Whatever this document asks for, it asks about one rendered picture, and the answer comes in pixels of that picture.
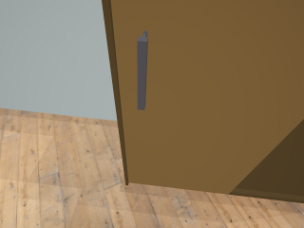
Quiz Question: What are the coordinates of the handle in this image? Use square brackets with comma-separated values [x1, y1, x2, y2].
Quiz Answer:
[137, 30, 148, 110]

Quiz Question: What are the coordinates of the wardrobe door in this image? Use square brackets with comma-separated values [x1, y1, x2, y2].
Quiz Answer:
[110, 0, 304, 195]
[236, 120, 304, 197]

